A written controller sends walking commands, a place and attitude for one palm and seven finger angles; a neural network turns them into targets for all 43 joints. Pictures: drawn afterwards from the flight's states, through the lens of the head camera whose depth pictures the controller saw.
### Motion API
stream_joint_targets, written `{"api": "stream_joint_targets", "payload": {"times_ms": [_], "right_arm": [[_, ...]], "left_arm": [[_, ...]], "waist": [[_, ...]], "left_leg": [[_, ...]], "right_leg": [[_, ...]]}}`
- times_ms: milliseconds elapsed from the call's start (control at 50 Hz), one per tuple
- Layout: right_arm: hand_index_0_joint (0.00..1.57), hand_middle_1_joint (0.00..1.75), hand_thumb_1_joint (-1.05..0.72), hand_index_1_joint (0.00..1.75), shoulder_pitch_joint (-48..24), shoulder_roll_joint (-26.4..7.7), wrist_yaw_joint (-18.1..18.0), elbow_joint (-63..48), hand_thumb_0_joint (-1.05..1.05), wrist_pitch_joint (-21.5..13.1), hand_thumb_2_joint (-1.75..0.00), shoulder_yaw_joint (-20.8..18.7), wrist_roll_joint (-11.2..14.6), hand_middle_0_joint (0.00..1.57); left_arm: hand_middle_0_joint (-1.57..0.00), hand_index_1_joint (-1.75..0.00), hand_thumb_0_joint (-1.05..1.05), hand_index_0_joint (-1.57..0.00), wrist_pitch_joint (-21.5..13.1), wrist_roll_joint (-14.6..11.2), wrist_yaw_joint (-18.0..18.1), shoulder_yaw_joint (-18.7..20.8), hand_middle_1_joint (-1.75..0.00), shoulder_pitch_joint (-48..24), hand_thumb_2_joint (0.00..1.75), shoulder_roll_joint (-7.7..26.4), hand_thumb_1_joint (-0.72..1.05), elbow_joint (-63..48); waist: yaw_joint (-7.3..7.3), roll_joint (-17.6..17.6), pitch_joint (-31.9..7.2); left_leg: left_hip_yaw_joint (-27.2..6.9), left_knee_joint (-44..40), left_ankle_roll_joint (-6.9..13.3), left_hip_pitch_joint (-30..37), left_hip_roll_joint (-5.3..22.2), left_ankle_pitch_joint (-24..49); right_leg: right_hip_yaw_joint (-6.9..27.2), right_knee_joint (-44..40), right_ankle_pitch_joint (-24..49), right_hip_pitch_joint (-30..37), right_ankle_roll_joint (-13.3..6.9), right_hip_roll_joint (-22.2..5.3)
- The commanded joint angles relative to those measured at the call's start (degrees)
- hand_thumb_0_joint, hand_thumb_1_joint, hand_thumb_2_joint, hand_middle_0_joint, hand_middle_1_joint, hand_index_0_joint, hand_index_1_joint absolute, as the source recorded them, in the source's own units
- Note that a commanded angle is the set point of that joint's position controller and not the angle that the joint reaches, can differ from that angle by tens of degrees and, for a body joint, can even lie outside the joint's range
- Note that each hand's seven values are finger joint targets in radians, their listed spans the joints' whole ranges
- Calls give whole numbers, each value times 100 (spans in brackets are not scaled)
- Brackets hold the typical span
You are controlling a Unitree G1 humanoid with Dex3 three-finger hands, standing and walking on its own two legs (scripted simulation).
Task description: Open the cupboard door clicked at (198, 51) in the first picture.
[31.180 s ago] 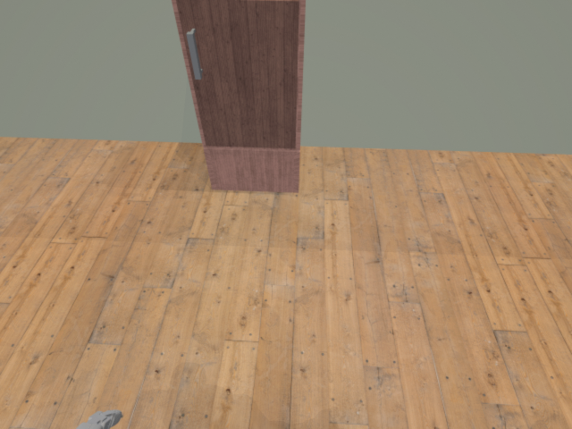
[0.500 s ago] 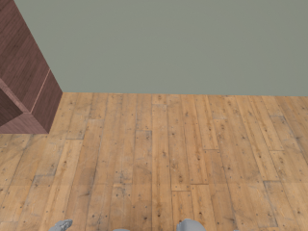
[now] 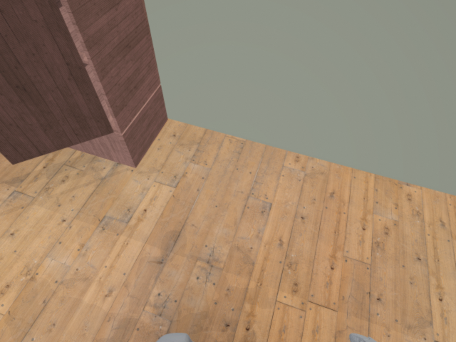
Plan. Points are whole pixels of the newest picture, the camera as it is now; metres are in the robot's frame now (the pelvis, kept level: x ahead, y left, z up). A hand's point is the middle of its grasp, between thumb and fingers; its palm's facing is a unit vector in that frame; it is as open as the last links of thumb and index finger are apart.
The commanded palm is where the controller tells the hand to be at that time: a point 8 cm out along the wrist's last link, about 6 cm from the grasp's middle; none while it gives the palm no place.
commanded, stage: turn to face it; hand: left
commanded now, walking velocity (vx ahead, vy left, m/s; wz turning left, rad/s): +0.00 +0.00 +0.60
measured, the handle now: out of the picture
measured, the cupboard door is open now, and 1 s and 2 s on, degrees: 46 46 46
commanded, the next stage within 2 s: take the last steps up to it in 0.72 s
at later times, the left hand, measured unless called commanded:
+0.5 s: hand out of the picture +0.07 +0.19 -0.14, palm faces +0.28 -0.91 -0.30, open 7.4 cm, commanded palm none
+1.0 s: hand out of the picture -0.02 +0.19 -0.16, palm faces +0.50 -0.84 -0.23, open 7.4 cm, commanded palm none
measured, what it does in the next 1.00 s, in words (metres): steps on the spot, turning left: left foot, then right foot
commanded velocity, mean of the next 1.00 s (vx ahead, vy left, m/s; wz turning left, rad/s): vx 0.06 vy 0.03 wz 0.42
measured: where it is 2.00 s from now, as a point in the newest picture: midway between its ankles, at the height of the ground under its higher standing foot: (166, 325)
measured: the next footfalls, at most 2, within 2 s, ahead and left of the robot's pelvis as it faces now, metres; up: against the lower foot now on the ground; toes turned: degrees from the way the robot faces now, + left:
left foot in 0.04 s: +0.04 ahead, +0.12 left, +0.00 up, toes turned +6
right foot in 0.40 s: +0.08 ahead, -0.15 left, +0.00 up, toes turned +12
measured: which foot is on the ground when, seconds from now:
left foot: up 0.00-0.02, down 0.04-0.40, up 0.42-0.72, down 0.74-1.00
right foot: down 0.00-0.02, up 0.04-0.38, down 0.40-0.74, up 0.76-1.00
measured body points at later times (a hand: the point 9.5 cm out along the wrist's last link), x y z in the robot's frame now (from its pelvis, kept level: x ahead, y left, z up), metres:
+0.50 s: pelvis +0.02 -0.04 +0.00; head +0.07 -0.05 +0.45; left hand +0.05 +0.24 -0.12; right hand +0.16 -0.27 -0.16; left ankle -0.03 +0.09 -0.67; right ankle +0.04 -0.15 -0.73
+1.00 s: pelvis +0.03 -0.02 +0.00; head +0.06 +0.00 +0.45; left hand -0.04 +0.24 -0.14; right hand +0.22 -0.19 -0.14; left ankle -0.01 +0.08 -0.73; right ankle +0.08 -0.15 -0.70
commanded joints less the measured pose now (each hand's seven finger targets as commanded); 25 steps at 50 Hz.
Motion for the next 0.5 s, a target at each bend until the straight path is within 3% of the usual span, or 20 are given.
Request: {"api": "stream_joint_targets", "payload": {"times_ms": [0,20,40,60,80,120,140,180,240,300,320,340,360,380,400,420,440,460,480], "right_arm": [[20,30,-90,30,873,-1319,-65,-354,0,-265,-90,-356,-51,20],[20,30,-90,30,1233,-1633,-143,-241,0,-225,-90,-414,-46,20],[20,30,-90,30,1211,-1608,-182,-222,0,-217,-90,-383,-70,20],[20,30,-90,30,891,-1382,-227,-317,0,-255,-90,-336,-73,20],[20,30,-90,30,529,-1248,-269,-416,0,-266,-90,-300,-76,20],[20,30,-90,30,236,-1072,-285,-472,0,-305,-90,-220,-65,20],[20,30,-90,30,309,-1061,-291,-456,0,-323,-90,-210,-62,20],[20,30,-90,30,388,-1116,-289,-419,0,-333,-90,-229,-56,20],[20,30,-90,30,393,-1163,-264,-398,0,-294,-90,-274,-75,20],[20,30,-90,30,178,-1162,-242,-441,0,-241,-90,-306,-62,20],[20,30,-90,30,52,-1123,-238,-488,0,-227,-90,-307,-43,20],[20,30,-90,30,-48,-1040,-228,-529,0,-220,-90,-298,-6,20],[20,30,-90,30,-8,-732,-198,-592,0,-226,-90,-266,53,20],[20,30,-90,30,-31,-438,-174,-742,0,-232,-90,-218,58,20],[20,30,-90,30,-77,-691,-150,-730,0,-186,-90,-273,20,20],[20,30,-90,30,58,-612,-120,-627,0,-142,-90,-263,-3,20],[20,30,-90,30,50,-574,-107,-487,0,-104,-90,-260,-18,20],[20,30,-90,30,60,-547,-72,-421,0,-81,-90,-238,-22,20],[20,30,-90,30,77,-487,-50,-413,0,-70,-90,-209,-16,20]], "left_arm": [[-20,-30,0,-20,-31,-121,-11,308,-30,-58,90,786,90,-568],[-20,-30,0,-20,25,-87,17,215,-30,-513,90,682,90,-774],[-20,-30,0,-20,59,-73,25,247,-30,-638,90,813,90,-832],[-20,-30,0,-20,84,-49,35,282,-30,-697,90,776,90,-730],[-20,-30,0,-20,104,-46,16,306,-30,-629,90,791,90,-600],[-20,-30,0,-20,127,-38,-38,300,-30,-426,90,786,90,-453],[-20,-30,0,-20,121,-47,-48,295,-30,-402,90,743,90,-426],[-20,-30,0,-20,109,-73,-44,270,-30,-386,90,709,90,-444],[-20,-30,0,-20,95,-84,-37,234,-30,-542,90,677,90,-525],[-20,-30,0,-20,57,-95,-26,240,-30,-284,90,704,90,-486],[-20,-30,0,-20,31,-104,-19,255,-30,-70,90,731,90,-454],[-20,-30,0,-20,-16,-102,-1,293,-30,177,90,831,90,-400],[-20,-30,0,-20,-88,-35,50,378,-30,398,90,1209,90,-361],[-20,-30,0,-20,-107,30,86,454,-30,433,90,1674,90,-380],[-20,-30,0,-20,-98,-3,113,413,-30,364,90,1637,90,-411],[-20,-30,0,-20,-103,-10,126,341,-30,-11,90,1330,90,-490],[-20,-30,0,-20,-95,-27,124,297,-30,-250,90,1124,90,-535],[-20,-30,0,-20,-94,-45,105,247,-30,-332,90,1021,90,-554],[-20,-30,0,-20,-112,-47,102,218,-30,-324,90,951,90,-556]], "waist": [[-525,1689,-1379],[-709,1920,-1320],[-643,1263,-1229],[-519,1454,-1089],[-362,1663,-902],[-166,1327,-778],[-154,1090,-862],[-153,970,-1061],[-201,1106,-1049],[-69,1359,-1001],[51,1333,-1010],[201,1039,-1052],[304,-87,-1183],[357,-1642,-1048],[322,-1192,-943],[72,-819,-760],[-28,-1051,-643],[-85,-1100,-593],[-97,-1126,-579]], "left_leg": [[-2383,-1574,945,2209,1742,3106],[-3086,-1673,1661,2087,2407,4451],[-2798,-1671,1805,1745,2418,3672],[-2608,-1800,1614,1341,1954,3021],[-2422,-1824,1445,1004,1679,2717],[-1966,-1830,1185,838,1344,2820],[-1948,-1776,1162,942,1256,3028],[-1945,-1694,1196,1133,1227,3166],[-2064,-1619,1192,950,1138,2975],[-2222,-1445,1084,452,990,2740],[-2239,-1278,992,125,890,2573],[-2143,-1001,785,-257,671,2136],[-1688,-146,445,-1031,169,1000],[-691,1360,41,-1690,-598,-1179],[-918,2517,106,-1453,-213,-1420],[-1007,2974,121,-1472,-103,-1012],[-886,3213,52,-1556,-11,-731],[-761,3223,-13,-1531,47,-481],[-636,3022,-51,-1460,58,-379]], "right_leg": [[198,1931,-420,-1703,405,-126],[807,2810,-1921,-2298,434,174],[1213,3213,-1637,-2241,344,71],[1287,3244,-1251,-2248,344,90],[1370,3270,-923,-2176,356,115],[1364,3151,-425,-1986,399,196],[1328,2966,-371,-1904,412,268],[1313,2505,-414,-1754,417,356],[1210,1646,-513,-1297,405,529],[1088,684,-202,-496,361,753],[1070,131,175,-7,346,794],[1108,-650,701,602,317,701],[2062,-1491,706,1399,70,-253],[3530,-1853,1344,1336,-630,-1759],[3360,-1804,1602,591,-1013,-2089],[2815,-1730,1438,323,-1016,-1688],[2491,-1592,1790,322,-889,-1318],[1954,-1454,2277,342,-776,-1039],[1617,-1412,2619,358,-724,-962]]}}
